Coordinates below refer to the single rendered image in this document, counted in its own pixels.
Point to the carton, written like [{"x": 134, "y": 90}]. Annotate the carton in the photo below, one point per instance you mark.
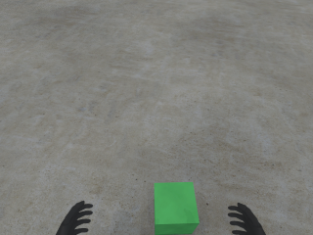
[{"x": 176, "y": 211}]

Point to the left robot hand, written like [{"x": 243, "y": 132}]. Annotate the left robot hand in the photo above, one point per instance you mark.
[{"x": 72, "y": 220}]

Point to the right robot hand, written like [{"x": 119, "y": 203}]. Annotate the right robot hand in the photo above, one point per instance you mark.
[{"x": 250, "y": 223}]

